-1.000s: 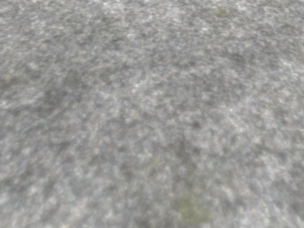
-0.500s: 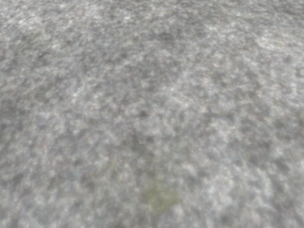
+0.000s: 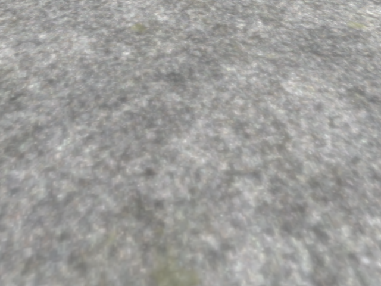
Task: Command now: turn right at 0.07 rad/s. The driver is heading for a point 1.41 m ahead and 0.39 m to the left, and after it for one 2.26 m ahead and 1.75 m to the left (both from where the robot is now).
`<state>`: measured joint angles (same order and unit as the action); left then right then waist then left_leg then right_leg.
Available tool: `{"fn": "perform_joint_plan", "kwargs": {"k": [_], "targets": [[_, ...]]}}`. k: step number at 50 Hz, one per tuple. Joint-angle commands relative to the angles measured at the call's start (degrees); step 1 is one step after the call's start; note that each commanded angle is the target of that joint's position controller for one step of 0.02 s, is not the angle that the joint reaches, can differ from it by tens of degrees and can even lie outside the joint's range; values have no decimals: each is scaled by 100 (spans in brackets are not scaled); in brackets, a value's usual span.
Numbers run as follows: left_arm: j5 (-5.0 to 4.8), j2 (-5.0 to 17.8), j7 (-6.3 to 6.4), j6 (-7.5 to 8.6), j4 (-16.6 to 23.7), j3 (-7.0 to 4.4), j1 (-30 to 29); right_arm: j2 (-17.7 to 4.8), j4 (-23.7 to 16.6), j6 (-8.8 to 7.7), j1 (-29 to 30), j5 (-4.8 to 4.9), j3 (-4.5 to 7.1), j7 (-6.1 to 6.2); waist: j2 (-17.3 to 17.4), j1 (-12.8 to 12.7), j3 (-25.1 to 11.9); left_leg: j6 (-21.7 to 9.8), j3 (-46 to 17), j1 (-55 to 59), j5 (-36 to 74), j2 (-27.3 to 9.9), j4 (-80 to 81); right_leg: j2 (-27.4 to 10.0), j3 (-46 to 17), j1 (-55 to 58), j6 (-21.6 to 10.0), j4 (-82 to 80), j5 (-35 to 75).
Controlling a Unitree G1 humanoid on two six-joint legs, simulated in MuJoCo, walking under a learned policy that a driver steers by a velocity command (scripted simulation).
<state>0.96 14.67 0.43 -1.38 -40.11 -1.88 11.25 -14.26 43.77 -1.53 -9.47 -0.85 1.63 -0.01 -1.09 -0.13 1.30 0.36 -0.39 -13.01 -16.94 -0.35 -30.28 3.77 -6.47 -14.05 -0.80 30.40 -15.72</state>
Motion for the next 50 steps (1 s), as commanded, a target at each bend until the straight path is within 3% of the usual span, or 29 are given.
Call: {"fn": "perform_joint_plan", "kwargs": {"k": [1,7,28,30,31,33,34,35,36,38,41,43,44,45,46,47,48,50], "targets": [[-15,588,23,97,361,-194,-139,-741,-392,-70,112,15,153,51,279,51,-306,-255,-442,123,879,-462,485,-409,-360,54,-140,-312,1043],[-24,558,62,112,218,-214,-15,-671,-411,-39,129,24,103,37,39,59,-299,-264,-370,159,962,-370,405,-444,-397,134,-71,-324,1237],[-43,496,225,55,-352,-242,131,-610,79,-95,-75,40,24,22,132,21,-134,-293,-373,-4,791,-282,683,-461,-337,490,87,-388,1375],[-69,429,236,44,-499,-236,249,-676,201,-67,-212,62,44,44,300,41,-152,-414,-460,1,-675,-248,907,-219,-55,367,66,-228,136],[-103,436,235,67,-511,-250,235,-862,233,-40,-300,108,106,69,551,101,43,-626,-802,6,-1747,-410,1138,-24,204,-73,44,113,-758],[-182,409,197,244,-291,-236,-140,-1172,315,-42,-615,174,195,133,1070,237,596,-1317,-2380,123,-3218,-1557,2023,-124,581,-1234,19,1004,-1117],[-231,437,160,360,-188,-232,-423,-1241,339,-79,-739,155,232,169,1032,348,858,-1562,-2919,53,-3098,-1926,2251,-390,431,-1619,-17,1455,-1124],[-260,483,119,444,-146,-251,-525,-1270,355,-133,-831,117,254,184,943,393,882,-1665,-3078,295,-2708,-2080,2312,-573,310,-2025,-49,1861,-1322],[-261,512,76,505,-154,-263,-487,-1235,342,-174,-828,123,259,180,843,367,754,-1647,-2986,634,-2311,-2085,2285,-723,260,-2292,-81,2018,-1399],[-261,457,-20,602,-216,-236,-425,-1166,262,-181,-642,214,260,150,721,294,517,-1374,-2215,813,-1462,-1717,2236,-806,423,-1960,-123,1381,-1161],[-222,321,-118,676,-469,-213,-61,-1253,242,-107,-486,291,294,93,713,45,176,-1137,-1073,55,-495,-1088,1916,-403,997,-179,-3,142,127],[-243,449,-111,641,-793,-300,669,-1076,262,-77,-572,267,241,60,601,-267,-58,-976,-802,-565,-532,-883,1323,-133,1182,1070,46,-242,550],[-289,609,-63,625,-887,-371,1129,-833,246,-112,-528,218,153,36,467,-521,-197,-760,-574,-972,-413,-705,637,-349,844,1720,-77,-400,352],[-244,1098,14,626,-937,-478,1786,-338,76,-170,-357,82,-6,-11,-754,-762,-436,-319,58,-1742,-677,-184,-1484,-1626,-978,2327,-531,-1154,-441],[-162,1708,-68,676,-938,-575,2069,-338,-233,-306,-378,217,8,16,-1646,-670,-532,-204,-74,-2975,-1665,380,-2920,-2671,-3518,2594,-1533,-2027,-1614],[-137,1281,-109,744,-874,-453,1616,-846,-214,-379,-299,375,138,29,-830,-509,-73,-320,-496,-3523,-1469,-104,-3704,-2749,-3558,2195,-1671,-2173,-2550],[-154,928,-125,789,-764,-336,1215,-997,-201,-423,-225,419,185,-6,-649,-364,314,-464,-517,-3707,-817,-354,-3786,-2449,-2853,1937,-1425,-2191,-2358],[-122,706,-155,780,-652,-223,743,-914,-78,-446,-260,236,210,-41,-430,-160,420,-446,-428,-3438,63,-640,-3384,-1923,-1694,1559,-1084,-2255,-904]]}}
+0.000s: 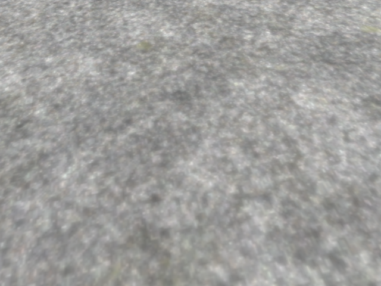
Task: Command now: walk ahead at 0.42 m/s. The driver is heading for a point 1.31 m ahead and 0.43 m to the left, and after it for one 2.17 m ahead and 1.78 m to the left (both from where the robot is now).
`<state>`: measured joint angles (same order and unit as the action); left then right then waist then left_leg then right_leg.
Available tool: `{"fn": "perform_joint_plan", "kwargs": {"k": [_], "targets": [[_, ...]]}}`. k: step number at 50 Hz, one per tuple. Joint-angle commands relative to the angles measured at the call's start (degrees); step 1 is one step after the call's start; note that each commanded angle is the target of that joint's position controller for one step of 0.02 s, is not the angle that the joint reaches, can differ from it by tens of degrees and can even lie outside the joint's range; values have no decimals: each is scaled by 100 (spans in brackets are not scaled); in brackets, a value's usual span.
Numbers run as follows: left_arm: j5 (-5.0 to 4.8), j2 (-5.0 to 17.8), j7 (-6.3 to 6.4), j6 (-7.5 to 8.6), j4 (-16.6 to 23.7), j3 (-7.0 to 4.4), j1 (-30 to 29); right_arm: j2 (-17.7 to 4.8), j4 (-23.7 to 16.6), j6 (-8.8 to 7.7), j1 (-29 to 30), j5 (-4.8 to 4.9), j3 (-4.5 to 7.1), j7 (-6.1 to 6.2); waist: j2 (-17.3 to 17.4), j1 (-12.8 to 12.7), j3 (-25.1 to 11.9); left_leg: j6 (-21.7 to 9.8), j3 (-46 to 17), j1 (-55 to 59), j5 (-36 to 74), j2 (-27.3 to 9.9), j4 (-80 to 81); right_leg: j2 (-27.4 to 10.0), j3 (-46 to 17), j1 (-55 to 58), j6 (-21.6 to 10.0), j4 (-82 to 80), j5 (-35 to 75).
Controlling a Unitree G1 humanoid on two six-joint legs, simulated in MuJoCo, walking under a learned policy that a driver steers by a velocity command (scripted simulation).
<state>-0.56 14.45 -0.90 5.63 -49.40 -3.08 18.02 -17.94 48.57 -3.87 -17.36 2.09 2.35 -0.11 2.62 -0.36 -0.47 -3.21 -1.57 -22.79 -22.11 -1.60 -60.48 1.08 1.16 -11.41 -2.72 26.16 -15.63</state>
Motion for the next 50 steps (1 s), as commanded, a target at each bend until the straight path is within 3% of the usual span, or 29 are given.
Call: {"fn": "perform_joint_plan", "kwargs": {"k": [1,4,8,12,14,16,17,18,19,20,21,22,23,24,25,27,30,34,38,40,43,44,45,46,47,48,49,50], "targets": [[55,629,-13,52,271,-59,49,-482,-538,-198,533,-100,140,-80,-837,-86,561,-34,-245,-2214,891,-592,-189,-1463,-2009,1129,-780,-1894,-295],[43,712,46,20,150,-64,345,-267,-604,-136,735,-141,95,-140,-701,-128,494,223,34,-2189,1507,-547,363,-1264,-1267,1069,-851,-1976,1128],[25,856,149,-33,34,-65,546,-10,-962,-152,1648,-130,-18,-160,-695,-346,637,404,270,-1703,2396,-328,2029,-1080,-676,720,-801,-2092,1605],[-57,949,177,-62,-147,-94,810,-69,-1192,-186,2164,-74,-27,-246,-695,-389,804,251,212,-1424,2672,-182,2845,-1368,-623,1033,-773,-2062,1641],[-77,989,185,-105,-181,-127,756,-188,-1248,-214,2176,-80,7,-297,-695,-252,743,68,152,-1381,2424,-154,3050,-1542,-605,1473,-677,-1800,2112],[-31,1116,193,-167,-160,-176,645,-385,-1176,-216,1785,-94,93,-299,-836,24,357,-120,305,-735,2009,72,3051,-1568,-537,1790,-556,-1173,3667],[7,1156,196,-222,-143,-188,567,-554,-1016,-200,1164,-92,192,-267,-901,369,-88,-265,476,89,1877,277,3058,-1437,-412,1793,-471,-375,4713],[49,1071,208,-268,-104,-145,556,-775,-744,-169,208,-84,314,-207,-830,811,-715,-432,486,1478,1954,272,3017,-1164,-225,1284,-300,831,4876],[182,774,220,-261,48,-26,749,-1206,-562,-122,-762,-154,410,-127,49,996,-1611,-777,-980,3335,1843,-948,2820,-761,-53,-112,-146,2768,2751],[55,-80,128,-126,-9,191,1689,-1394,-434,-135,-866,-207,422,-213,1703,400,-2426,-1697,-4021,4819,25,-2080,3910,346,-560,-2095,130,4563,-1620],[-119,690,94,7,-36,33,1118,-779,-477,-152,-631,-151,285,-208,945,639,-1815,-1422,-4175,4371,-658,-1891,4463,35,-1063,-2725,33,5112,-1630],[-241,982,76,80,192,-55,413,-595,-531,-166,-164,-143,228,-183,518,582,-877,-1186,-3205,3501,-285,-1738,4539,-257,-846,-3022,-45,5081,-1091],[-189,918,117,117,276,-33,82,-559,-586,-184,229,-176,209,-182,-123,395,-471,-1088,-2549,2622,504,-1553,4659,-566,-708,-2781,-47,4799,-530],[-87,866,144,102,295,-62,-40,-453,-606,-207,466,-235,188,-199,-211,217,-196,-1051,-2025,1977,1194,-1333,4783,-753,-661,-2552,-16,4475,-217],[-55,790,141,46,270,-67,109,-351,-593,-235,561,-303,158,-202,-15,27,-204,-1033,-1699,1633,1512,-1183,4937,-903,-714,-2213,-6,4330,-11],[-38,593,157,-77,235,-38,255,-314,-503,-297,535,-244,159,-216,75,-103,-136,-1134,-1300,1304,1819,-1068,5214,-984,-639,-2051,81,4032,82],[44,554,183,-161,461,-22,-290,-489,-335,-316,331,-211,202,-160,-28,-50,224,-1193,-881,1130,2149,-1033,5463,-1082,-547,-2568,283,3285,608],[82,447,131,-51,763,26,-1210,-618,-189,-205,-83,-146,223,-50,-112,236,399,-976,-519,1248,2356,-747,5456,-875,-383,-2599,396,1627,1895],[10,426,10,56,996,63,-1991,-732,-5,-94,-588,-73,248,8,-59,509,453,-899,-636,1631,2242,-825,5172,-550,-296,-2321,449,601,2259],[-15,521,-57,109,1106,42,-2206,-726,43,-25,-699,-55,259,41,29,496,439,-847,-859,1996,2265,-982,4873,-467,-396,-2281,389,275,2043],[-20,795,-86,181,1052,-61,-1829,-830,31,59,-605,-69,322,97,269,172,218,-674,-1142,2252,2709,-1126,4301,-338,-385,-1540,201,-4,1408],[-15,969,-54,199,891,-160,-1230,-785,-5,77,-515,-87,303,97,255,-156,-120,-547,-1015,2134,3282,-902,3673,-253,-267,-668,45,-192,1320],[55,1253,-3,213,710,-275,-317,-552,-115,71,-451,-158,212,84,121,-565,-895,-370,-816,1496,3010,-567,2429,-678,-573,852,-238,98,1383],[163,1796,51,171,635,-418,461,0,-349,2,-827,-188,54,67,-982,-607,-1888,25,-268,-470,1185,238,311,-2090,-2427,3132,-878,154,987],[124,1568,25,106,572,-365,569,52,-388,-76,-1126,-45,13,54,-2066,-497,-2396,127,-517,-1649,-1228,452,-902,-2700,-4277,3655,-1325,-609,-20],[78,1048,29,86,642,-222,228,-574,-380,-77,-771,84,183,64,-1367,-540,-1499,113,-742,-2096,-917,86,-1382,-2477,-3640,2949,-1057,-798,-519],[58,820,43,65,676,-155,-101,-654,-470,-55,-373,85,225,75,-1018,-459,-852,110,-559,-2130,-411,-164,-1352,-2257,-2761,2155,-846,-911,-325],[69,677,31,62,646,-109,-432,-569,-506,-18,-202,30,235,83,-766,-293,-401,148,-483,-1926,-14,-346,-1093,-1998,-2167,1388,-763,-1139,117]]}}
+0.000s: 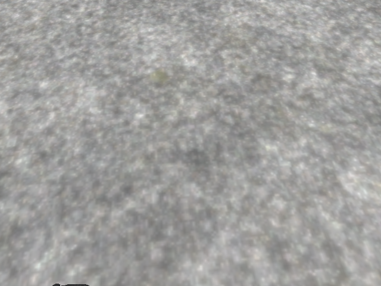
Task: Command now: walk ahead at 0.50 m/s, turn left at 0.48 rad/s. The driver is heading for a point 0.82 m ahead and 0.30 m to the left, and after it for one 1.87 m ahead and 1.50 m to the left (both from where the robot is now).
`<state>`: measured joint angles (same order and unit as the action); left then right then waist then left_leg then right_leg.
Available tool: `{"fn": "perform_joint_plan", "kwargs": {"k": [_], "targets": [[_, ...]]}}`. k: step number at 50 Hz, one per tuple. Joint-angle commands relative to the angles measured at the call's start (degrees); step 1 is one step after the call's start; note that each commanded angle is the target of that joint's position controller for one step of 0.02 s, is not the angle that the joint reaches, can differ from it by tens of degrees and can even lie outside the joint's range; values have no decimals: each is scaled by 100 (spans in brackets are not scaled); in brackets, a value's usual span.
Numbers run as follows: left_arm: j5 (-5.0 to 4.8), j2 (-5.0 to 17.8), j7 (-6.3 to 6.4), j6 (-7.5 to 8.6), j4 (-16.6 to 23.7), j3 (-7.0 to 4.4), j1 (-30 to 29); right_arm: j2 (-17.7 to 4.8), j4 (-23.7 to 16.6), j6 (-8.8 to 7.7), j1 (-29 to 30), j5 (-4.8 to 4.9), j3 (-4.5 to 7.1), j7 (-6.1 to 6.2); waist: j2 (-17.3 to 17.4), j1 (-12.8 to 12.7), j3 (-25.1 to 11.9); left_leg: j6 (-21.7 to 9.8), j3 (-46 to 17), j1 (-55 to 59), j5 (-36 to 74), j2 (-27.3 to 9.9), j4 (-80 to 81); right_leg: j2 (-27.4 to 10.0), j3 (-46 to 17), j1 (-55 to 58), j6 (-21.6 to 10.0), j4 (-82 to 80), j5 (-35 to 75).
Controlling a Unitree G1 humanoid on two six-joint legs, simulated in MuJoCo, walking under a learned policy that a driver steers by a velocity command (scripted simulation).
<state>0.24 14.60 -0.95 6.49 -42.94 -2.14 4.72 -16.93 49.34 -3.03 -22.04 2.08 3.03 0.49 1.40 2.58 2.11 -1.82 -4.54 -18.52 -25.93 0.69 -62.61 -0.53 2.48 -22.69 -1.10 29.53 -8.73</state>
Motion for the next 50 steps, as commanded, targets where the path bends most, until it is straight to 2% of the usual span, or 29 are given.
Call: {"fn": "perform_joint_plan", "kwargs": {"k": [1,3,6,11,14,16,18,19,20,21,22,23,24,25,26,27,28,31,34,37,39,42,44,45,46,47,48,49,50], "targets": [[18,529,31,-6,-14,-172,671,-592,-586,-33,280,-16,206,18,-755,-417,-405,26,-211,-2119,644,-744,-618,-1640,-1818,2004,-857,-1686,-281],[49,572,22,48,-77,-213,473,-324,-616,114,183,-13,183,-16,-825,-234,-207,90,-113,-1743,924,-865,-484,-1513,-1200,1403,-893,-2033,149],[51,748,50,107,-208,-295,481,-254,-823,211,446,-64,185,-14,-582,-182,-35,181,-153,-2009,1460,-921,8,-1532,-568,1350,-1008,-2244,747],[15,1012,131,14,-340,-375,685,-127,-1125,123,1297,-80,111,-199,-401,-470,138,137,229,-1918,2704,-825,1669,-1407,343,1687,-880,-2274,1087],[-64,1170,147,-86,-446,-433,957,-128,-1376,124,1821,-78,87,-297,-346,-650,300,27,449,-1998,2617,-762,2230,-1567,556,2167,-815,-2179,1126],[-132,1261,146,-172,-504,-474,1061,-197,-1531,137,2012,-80,105,-347,-376,-651,352,-107,571,-2050,2250,-688,2446,-1688,659,2565,-722,-1955,1422],[-189,1408,160,-252,-498,-522,1011,-339,-1613,162,1913,-94,175,-373,-511,-471,173,-311,840,-1634,1683,-421,2558,-1714,835,2801,-602,-1378,2832],[-219,1487,171,-293,-479,-548,963,-476,-1576,184,1601,-97,253,-364,-605,-256,-89,-437,1024,-1114,1411,-187,2567,-1671,938,2828,-535,-789,3804],[-250,1493,176,-343,-454,-545,869,-686,-1400,199,864,-78,393,-339,-546,196,-491,-614,1187,-118,1526,114,2846,-1505,1113,2622,-408,254,4361],[-190,1314,192,-342,-422,-469,946,-1080,-1103,238,-159,-55,609,-248,-290,655,-1031,-843,945,1553,1778,237,3042,-1261,1205,1690,-170,1722,3718],[107,564,147,-257,-143,-230,1380,-1799,-1051,251,-368,-6,752,-139,1290,239,-1394,-1648,-1707,3502,1586,-1262,3244,-486,1108,-806,216,3874,-854],[0,564,82,-20,23,-144,1208,-1702,-1324,126,-357,-53,648,-197,1166,250,-2415,-2409,-4388,4254,312,-2043,4381,244,-370,-1951,267,4960,-2757],[-264,1065,30,117,181,-270,431,-1240,-1270,24,-252,-103,506,-254,461,505,-1780,-2001,-3799,3919,466,-1942,4712,-61,-728,-2551,133,5087,-2232],[-283,1014,32,191,256,-245,287,-1083,-1247,-40,-4,-108,454,-253,321,321,-1160,-1790,-3028,3177,902,-1740,4674,-293,-677,-2581,18,4677,-1693],[-134,985,87,202,160,-251,352,-884,-1304,-53,419,-98,389,-238,-53,43,-797,-1587,-2380,2349,1526,-1482,4643,-525,-692,-2198,32,4187,-1302],[-33,1041,111,158,112,-295,473,-723,-1393,-54,720,-141,328,-212,26,-184,-622,-1495,-1943,1702,2109,-1291,4725,-666,-724,-1740,72,3782,-1038],[-12,1045,95,85,102,-313,560,-679,-1466,-54,846,-190,303,-190,133,-302,-570,-1473,-1774,1328,2405,-1178,4850,-703,-730,-1426,120,3607,-885],[70,806,102,-64,170,-274,479,-824,-1423,-96,725,-146,345,-92,51,-354,-461,-1517,-1301,830,3123,-993,5016,-588,-584,-1272,371,2890,-428],[61,634,98,-82,375,-200,-159,-897,-1311,-71,460,-111,370,11,153,-141,-252,-1312,-1016,700,2888,-756,5013,-399,-575,-1330,512,1628,597],[-8,552,22,-33,537,-147,-715,-925,-1208,-29,252,-87,382,55,327,81,-124,-1098,-989,548,2310,-631,4950,-137,-536,-937,502,538,1367],[-54,616,-30,12,641,-157,-942,-939,-1117,-8,82,-63,392,60,367,168,-82,-1055,-1214,649,2127,-738,4805,-53,-598,-779,451,226,1472],[-68,814,-90,82,694,-232,-916,-876,-1055,48,18,-48,387,94,465,96,-102,-964,-1687,1103,2043,-920,4333,-4,-746,-620,294,-144,1036],[-76,919,-93,131,604,-298,-496,-850,-1054,91,116,-74,388,106,661,-123,-196,-863,-1848,1280,2387,-977,3971,21,-632,-179,118,-255,586],[-33,1008,-70,160,455,-368,15,-706,-1063,98,158,-89,336,97,648,-369,-440,-736,-1717,1252,2854,-762,3505,55,-491,536,-39,-481,660],[70,1211,-42,189,364,-437,708,-415,-1112,83,146,-148,218,67,396,-680,-1113,-548,-1398,878,2765,-460,2347,-495,-929,1792,-359,-325,619],[159,1666,-22,158,246,-555,1475,-81,-1161,42,-549,-108,110,71,-875,-595,-2029,-106,-736,-817,1262,284,389,-1705,-2938,3891,-1179,-350,13],[0,1535,-99,94,-13,-555,1822,-219,-1124,-3,-864,12,85,78,-2020,-569,-2140,50,-593,-2142,-774,440,-804,-2288,-4919,4383,-1604,-1173,-1550],[-104,1069,-98,71,73,-425,1536,-724,-1095,-10,-356,52,198,73,-1212,-692,-1278,44,-771,-2616,-419,126,-1250,-2107,-4518,3749,-1388,-1387,-2369],[-62,872,-78,16,138,-351,1198,-817,-1207,-2,248,-9,213,70,-717,-698,-696,24,-530,-2605,21,-90,-1234,-1871,-3645,2995,-1179,-1417,-2028]]}}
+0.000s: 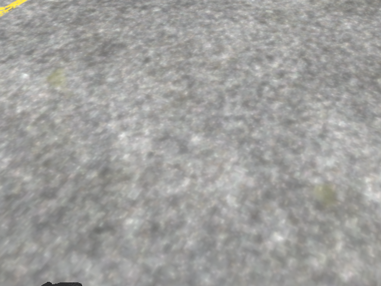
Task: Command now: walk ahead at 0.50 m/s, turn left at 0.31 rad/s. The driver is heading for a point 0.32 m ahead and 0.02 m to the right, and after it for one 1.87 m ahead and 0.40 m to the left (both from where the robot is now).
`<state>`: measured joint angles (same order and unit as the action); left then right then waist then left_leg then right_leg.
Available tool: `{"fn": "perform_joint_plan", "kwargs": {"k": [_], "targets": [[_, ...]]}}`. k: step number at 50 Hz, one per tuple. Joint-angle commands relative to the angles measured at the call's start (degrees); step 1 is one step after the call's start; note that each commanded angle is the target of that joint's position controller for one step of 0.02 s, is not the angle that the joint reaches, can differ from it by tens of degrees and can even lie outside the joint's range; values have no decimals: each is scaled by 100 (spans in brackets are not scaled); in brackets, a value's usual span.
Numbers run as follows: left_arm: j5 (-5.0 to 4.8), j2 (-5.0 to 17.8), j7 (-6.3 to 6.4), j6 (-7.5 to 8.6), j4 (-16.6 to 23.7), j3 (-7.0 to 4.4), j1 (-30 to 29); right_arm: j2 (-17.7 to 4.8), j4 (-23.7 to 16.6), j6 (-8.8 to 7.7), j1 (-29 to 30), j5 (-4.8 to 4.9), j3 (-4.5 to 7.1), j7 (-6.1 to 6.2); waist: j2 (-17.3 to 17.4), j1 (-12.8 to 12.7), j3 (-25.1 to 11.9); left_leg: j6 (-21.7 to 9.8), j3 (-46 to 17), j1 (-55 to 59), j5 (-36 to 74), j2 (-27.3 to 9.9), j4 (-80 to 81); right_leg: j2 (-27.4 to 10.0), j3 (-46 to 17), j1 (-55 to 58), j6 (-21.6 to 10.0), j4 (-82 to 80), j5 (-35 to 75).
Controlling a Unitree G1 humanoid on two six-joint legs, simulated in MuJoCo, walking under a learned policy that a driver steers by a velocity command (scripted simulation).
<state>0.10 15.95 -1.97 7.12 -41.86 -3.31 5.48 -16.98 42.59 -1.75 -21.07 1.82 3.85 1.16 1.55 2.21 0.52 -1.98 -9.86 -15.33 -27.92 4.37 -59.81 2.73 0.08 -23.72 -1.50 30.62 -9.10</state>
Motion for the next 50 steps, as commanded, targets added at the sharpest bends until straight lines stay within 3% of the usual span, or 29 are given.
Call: {"fn": "perform_joint_plan", "kwargs": {"k": [1,2,4,7,11,15,17,18,19,20,21,22,23,24,25,27,28,32,34,35,36,37,38,42,50], "targets": [[12,635,26,-81,29,-179,882,-740,-630,-144,511,-75,122,-10,-493,-560,-115,24,115,-2804,519,-609,-1215,-1961,-2813,2365,-1098,-1670,-1347],[53,527,43,-77,11,-132,744,-659,-657,-153,586,-121,132,-35,-562,-402,7,4,131,-2575,764,-802,-852,-1775,-2410,1954,-1056,-1777,-836],[41,478,60,-53,-52,-105,722,-427,-593,-150,429,-96,87,-86,-757,-242,-33,22,326,-2185,942,-942,-402,-1531,-1870,1613,-1046,-1975,-158],[-41,763,92,-26,-188,-172,900,-230,-723,-172,791,-160,-9,-104,-648,-299,31,144,548,-2317,1393,-1051,460,-1566,-1408,1567,-1215,-2217,605],[-65,917,145,-141,-329,-178,1023,-59,-828,-265,1432,-186,-103,-167,-577,-477,66,242,877,-1678,2575,-837,2027,-1259,-502,1448,-971,-2030,2394],[-120,967,173,-279,-548,-157,1382,-173,-923,-290,1806,-152,-52,-258,-710,-570,-129,138,876,-1157,3079,-560,2802,-1335,-418,1863,-741,-1536,2711],[-147,1022,199,-332,-566,-168,1234,-328,-857,-294,1563,-199,23,-274,-720,-313,-268,-33,855,-643,3075,-480,3208,-1355,-470,1976,-567,-1055,2734],[-146,980,213,-342,-558,-152,1171,-452,-699,-295,1152,-251,89,-249,-638,-97,-469,-154,941,13,3347,-382,3463,-1196,-401,1893,-441,-584,2944],[-70,814,215,-316,-544,-89,1290,-761,-612,-300,756,-300,178,-196,-331,43,-792,-348,702,883,4824,-749,3517,-880,-202,1558,-195,187,2444],[108,409,195,-256,-456,68,1731,-1096,-637,-255,354,-475,200,-134,634,-45,-1598,-1027,-630,2656,7119,-2074,2944,-435,15,215,168,1739,142],[38,204,169,-285,-638,182,2327,-763,-558,-174,257,-412,94,-154,1383,-108,-2412,-1784,-1652,3135,7303,-2869,3067,-217,-321,-328,387,2912,-3013],[-60,712,156,-374,-695,51,2091,-479,-530,-99,369,-270,18,-204,841,-18,-2154,-1614,-1505,2629,6139,-2511,3284,-429,-589,-474,439,3272,-3139],[-115,782,179,-459,-593,14,1661,-404,-532,-76,775,-206,-20,-224,583,-87,-1448,-1383,-1100,2037,5371,-2252,3501,-552,-465,-781,483,3314,-2930],[-74,708,240,-554,-578,10,1427,-357,-526,-76,1119,-222,-49,-234,327,-186,-1069,-1243,-871,1400,4745,-2079,3724,-687,-426,-764,527,3104,-2639],[-29,680,299,-666,-568,-9,1361,-364,-529,-69,1433,-251,-51,-239,343,-340,-820,-1141,-645,714,4203,-1931,3978,-791,-423,-435,579,2767,-2343],[-3,484,375,-805,-661,20,1549,-434,-478,-49,1789,-360,-11,-228,623,-560,-677,-1067,-189,-255,3576,-1634,4308,-714,-223,421,653,2145,-1828],[18,412,397,-827,-700,39,1582,-393,-438,-48,1852,-368,-18,-215,680,-575,-701,-1064,-27,-413,3367,-1544,4349,-685,-168,688,652,1822,-1637],[65,358,395,-841,-725,47,1307,-316,-204,1,1859,-302,-53,-143,571,-515,-666,-904,70,-646,1504,-1422,4414,-592,-51,1433,460,490,-361],[184,399,372,-825,-677,52,1161,-124,-11,20,1661,-277,-129,-136,379,-525,-399,-471,128,-926,189,-1161,4394,-641,-136,1793,275,-230,120],[198,584,386,-810,-574,39,1048,-86,91,27,1508,-304,-149,-132,153,-427,-143,-206,212,-983,-153,-967,4219,-953,-480,1681,123,-609,100],[100,1002,411,-809,-608,-69,836,-140,117,36,1241,-291,-107,-124,-595,-91,118,-7,549,-764,127,-621,4108,-988,-480,1030,-59,-614,-830],[78,753,388,-769,-633,-38,743,-219,160,53,1401,-314,-99,-85,-717,-220,201,102,705,-204,598,-523,3824,-865,-473,430,-76,-852,-1613],[115,544,379,-715,-670,24,695,-235,179,64,1431,-284,-78,-54,-780,-191,210,83,728,75,923,-531,3670,-839,-470,235,17,-979,-1679],[61,437,355,-549,-808,70,732,-188,445,93,1257,-276,-66,-10,-594,-211,-43,-37,733,311,1870,-584,3499,-750,-343,658,198,-766,-537],[18,448,377,-595,-1070,87,807,-203,924,133,1246,-199,-41,12,-184,-275,-223,3,774,596,2893,-616,3350,-638,-207,1058,136,-570,476]]}}
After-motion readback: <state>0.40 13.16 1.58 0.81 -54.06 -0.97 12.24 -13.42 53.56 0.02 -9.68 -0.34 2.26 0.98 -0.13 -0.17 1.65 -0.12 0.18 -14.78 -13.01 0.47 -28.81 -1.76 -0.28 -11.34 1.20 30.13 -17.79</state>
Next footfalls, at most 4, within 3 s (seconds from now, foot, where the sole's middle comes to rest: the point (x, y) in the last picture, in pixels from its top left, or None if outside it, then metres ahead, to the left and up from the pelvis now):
0.38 left None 0.35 0.14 -0.76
0.68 right None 0.32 -0.11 -0.76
1.84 right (211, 222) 0.72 -0.07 -0.76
2.20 left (152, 234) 0.68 0.15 -0.76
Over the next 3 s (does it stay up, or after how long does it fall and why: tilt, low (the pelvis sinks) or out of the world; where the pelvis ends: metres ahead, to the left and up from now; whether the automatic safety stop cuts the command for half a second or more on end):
stays up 0.74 0.07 0.00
